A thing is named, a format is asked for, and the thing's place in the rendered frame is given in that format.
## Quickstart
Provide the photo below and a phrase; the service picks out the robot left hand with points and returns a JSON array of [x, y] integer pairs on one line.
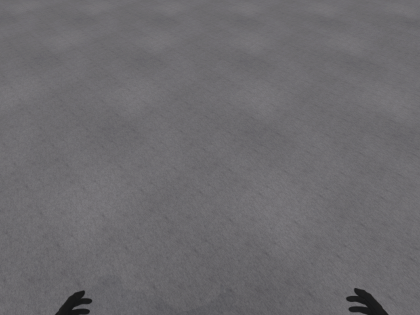
[[73, 301]]

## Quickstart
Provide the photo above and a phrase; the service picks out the robot right hand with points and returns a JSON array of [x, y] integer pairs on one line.
[[373, 307]]

